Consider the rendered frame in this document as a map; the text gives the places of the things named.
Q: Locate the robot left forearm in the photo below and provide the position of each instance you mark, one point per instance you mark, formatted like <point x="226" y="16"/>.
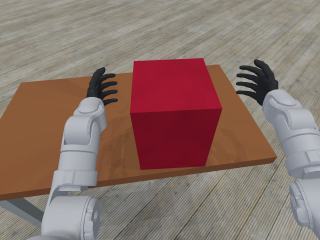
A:
<point x="79" y="149"/>

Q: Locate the robot left upper arm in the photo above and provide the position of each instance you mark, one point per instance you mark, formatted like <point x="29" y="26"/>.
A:
<point x="71" y="217"/>

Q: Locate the carton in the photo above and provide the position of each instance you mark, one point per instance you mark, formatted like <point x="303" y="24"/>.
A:
<point x="174" y="112"/>

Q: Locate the right robot hand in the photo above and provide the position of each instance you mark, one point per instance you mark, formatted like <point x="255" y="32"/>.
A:
<point x="265" y="81"/>

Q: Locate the robot right upper arm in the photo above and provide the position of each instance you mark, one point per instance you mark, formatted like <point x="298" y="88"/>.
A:
<point x="305" y="203"/>

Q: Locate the table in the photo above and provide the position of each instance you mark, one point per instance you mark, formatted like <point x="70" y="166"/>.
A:
<point x="32" y="127"/>

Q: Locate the left robot hand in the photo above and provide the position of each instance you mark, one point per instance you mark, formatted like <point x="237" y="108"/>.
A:
<point x="96" y="86"/>

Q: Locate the robot right forearm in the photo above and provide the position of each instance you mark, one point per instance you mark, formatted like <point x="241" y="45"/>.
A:
<point x="297" y="132"/>

